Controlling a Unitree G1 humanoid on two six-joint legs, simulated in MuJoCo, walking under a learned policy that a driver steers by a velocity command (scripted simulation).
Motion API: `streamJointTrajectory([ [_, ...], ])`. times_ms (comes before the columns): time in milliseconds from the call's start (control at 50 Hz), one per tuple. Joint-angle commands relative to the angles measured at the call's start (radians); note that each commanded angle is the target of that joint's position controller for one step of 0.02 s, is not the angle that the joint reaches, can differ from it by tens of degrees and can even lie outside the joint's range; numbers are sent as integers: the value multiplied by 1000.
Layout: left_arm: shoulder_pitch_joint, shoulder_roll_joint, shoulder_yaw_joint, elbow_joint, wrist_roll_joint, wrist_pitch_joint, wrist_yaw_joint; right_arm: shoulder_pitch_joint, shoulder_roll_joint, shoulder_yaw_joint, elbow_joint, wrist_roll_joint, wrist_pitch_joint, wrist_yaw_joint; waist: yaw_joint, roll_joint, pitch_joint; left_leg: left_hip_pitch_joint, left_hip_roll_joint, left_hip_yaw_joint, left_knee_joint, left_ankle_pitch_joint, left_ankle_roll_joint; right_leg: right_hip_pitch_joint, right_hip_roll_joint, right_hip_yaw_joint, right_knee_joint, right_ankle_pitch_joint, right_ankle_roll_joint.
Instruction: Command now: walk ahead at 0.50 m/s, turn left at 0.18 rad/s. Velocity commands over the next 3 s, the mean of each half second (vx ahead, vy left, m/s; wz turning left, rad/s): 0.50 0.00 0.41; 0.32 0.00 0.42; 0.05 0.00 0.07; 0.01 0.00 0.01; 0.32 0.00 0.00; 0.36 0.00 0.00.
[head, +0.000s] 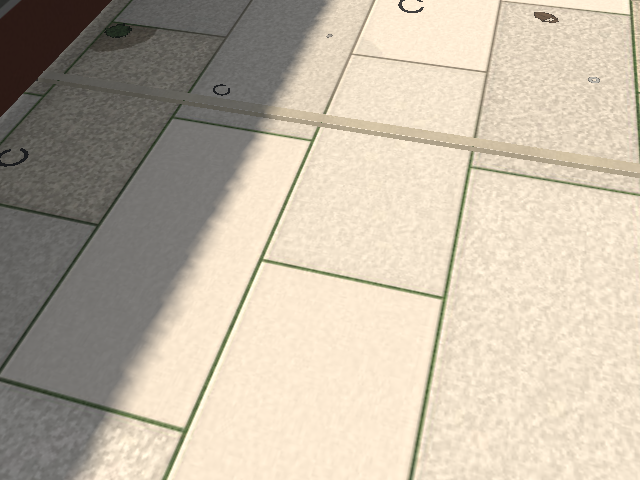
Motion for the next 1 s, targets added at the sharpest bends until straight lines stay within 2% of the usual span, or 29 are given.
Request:
streamJointTrajectory([
  [20,64,170,48,-1,0,-2,5,-151,-76,-13,-110,8,-21,20,42,-90,53,-50,-17,4,-49,-36,40,38,-323,73,-55,334,-111],
  [60,66,176,52,12,-2,8,10,-148,-77,-13,-122,8,-22,34,30,-94,45,-58,-40,13,-64,-130,70,113,-345,49,-2,473,-95],
  [100,38,195,56,6,2,18,19,-67,-104,-27,-111,2,-18,36,-21,-128,-29,75,-99,65,-58,-219,105,139,-334,9,119,825,-67],
  [120,21,200,56,0,4,26,25,36,-136,-46,-88,-2,-14,32,-79,-132,-101,214,-141,98,-64,-230,129,129,-310,-22,260,993,-48],
  [140,4,194,50,-13,5,31,33,175,-181,-69,-60,-2,-10,22,-157,-111,-183,441,-134,61,-84,-169,167,17,-276,-60,465,980,-12],
  [160,71,134,27,-54,22,16,34,303,-281,-96,-55,-12,-4,11,-161,53,-324,831,98,-313,-66,-160,306,-334,-181,-96,837,605,54],
  [180,106,69,2,-48,25,-10,18,321,-246,-88,-47,9,-3,11,-138,211,-418,1043,250,-756,-217,-285,443,-629,3,-1,1105,-258,107],
  [200,34,155,18,-68,-7,-40,-2,309,-183,-68,-47,14,2,7,-174,107,-349,1021,225,-710,-264,-434,390,-748,-67,112,1157,-249,88],
  [220,-57,161,17,-100,-33,-58,-11,263,-165,-64,-61,5,7,2,-171,40,-228,895,191,-581,-283,-437,350,-778,-115,98,1115,-181,75],
  [240,-103,149,14,-114,-19,-68,-10,209,-155,-60,-70,-2,9,0,-135,-50,-119,735,152,-493,-310,-350,327,-766,-149,78,1010,-130,72],
  [260,-110,157,23,-113,6,-64,-4,170,-132,-52,-82,-8,8,-4,-103,-64,-81,634,119,-430,-330,-251,313,-712,-179,74,922,-92,80],
  [280,-93,149,24,-115,15,-57,-3,148,-132,-49,-95,-15,10,-7,-75,-36,-64,561,96,-406,-352,-180,317,-661,-185,69,885,-76,93],
  [340,-67,114,15,-115,21,-32,5,138,-152,-57,-96,-7,11,-21,-47,-4,-50,433,63,-318,-380,-62,327,-610,-188,34,741,-44,145],
  [440,-253,68,-4,-155,14,-37,2,205,-185,-70,-66,7,28,-44,-121,17,-34,328,-21,-232,-358,-146,245,-479,-119,11,380,318,178],
  [480,-297,81,1,-167,1,-43,-4,243,-185,-71,-51,12,37,-47,-136,26,-39,363,-6,-276,-327,-198,230,-453,-101,28,314,345,173],
  [540,-297,120,20,-170,-6,-54,-11,256,-173,-71,-46,13,47,-51,-118,52,-48,463,31,-374,-240,-249,205,-428,-102,65,247,261,141],
  [580,-209,143,37,-148,-8,-62,-9,234,-157,-68,-53,9,52,-49,-61,71,-67,467,20,-398,-155,-230,177,-307,-106,47,199,209,96],
  [600,-116,173,52,-135,4,-66,-2,233,-116,-53,-61,3,49,-46,-13,51,-140,426,-27,-358,-20,-224,146,-139,-162,79,192,188,54],
  [620,29,228,66,-124,14,-64,8,257,-49,-30,-78,-16,45,-43,33,-87,-279,303,-102,-257,265,-425,106,108,-344,259,201,123,-7],
  [640,86,290,84,-83,18,-47,-2,378,-28,-19,-114,19,36,-41,-30,-425,-353,-33,-193,-147,548,-752,59,332,-530,729,93,-149,-156],
  [660,35,190,63,-110,5,-43,-5,350,-137,-41,-83,25,40,-48,-9,-276,-248,-125,-118,-172,664,-705,36,256,-520,729,61,-212,-136],
  [680,-12,139,48,-120,8,-37,0,247,-181,-57,-95,14,48,-49,9,-177,-137,-130,-95,-151,691,-622,20,142,-480,539,75,-26,-103],
  [700,-62,122,39,-127,19,-32,0,207,-172,-60,-103,3,57,-53,-12,-108,-92,-81,-70,-127,682,-575,1,37,-439,395,85,253,-90],
  [720,-89,102,34,-117,20,-28,-2,187,-161,-64,-113,-9,61,-54,-30,-103,-62,-54,-56,-119,644,-563,-12,-34,-401,297,95,479,-92],
  [760,-103,91,29,-91,21,-32,-6,214,-106,-56,-112,-1,75,-50,-65,-160,-64,28,-43,-84,569,-557,-24,-119,-351,168,78,662,-94],
  [820,-122,132,41,-55,12,-24,-1,179,-55,-37,-128,-7,87,-50,-74,-166,-83,54,-51,-53,401,-488,-43,-131,-356,91,47,772,-135],
  [880,-145,153,45,-31,-3,-4,8,134,-42,-25,-131,-13,84,-36,-65,-159,-124,174,-50,-21,202,-316,-34,-150,-332,7,37,752,-123],
  [940,-114,167,45,5,-13,7,7,62,-60,-28,-147,-14,79,-24,-39,-154,-123,238,-67,-3,72,-253,-14,-124,-334,-3,62,684,-108],
  [1000,-127,174,44,28,-31,15,5,66,-76,-38,-149,-20,75,-20,-67,-147,-112,338,-87,17,-103,-195,36,-123,-332,13,150,577,-72],
])
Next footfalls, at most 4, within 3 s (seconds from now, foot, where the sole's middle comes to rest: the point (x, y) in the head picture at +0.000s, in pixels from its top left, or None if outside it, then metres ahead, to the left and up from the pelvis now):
0.14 left None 0.27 0.13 -0.78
0.60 right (376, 437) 0.57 -0.02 -0.78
1.04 left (247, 424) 0.58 0.26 -0.78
1.30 right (364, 396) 0.66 0.01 -0.78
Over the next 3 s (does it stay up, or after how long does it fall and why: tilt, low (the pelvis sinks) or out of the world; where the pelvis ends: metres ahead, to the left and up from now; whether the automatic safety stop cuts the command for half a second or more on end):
stays up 0.96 0.29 0.00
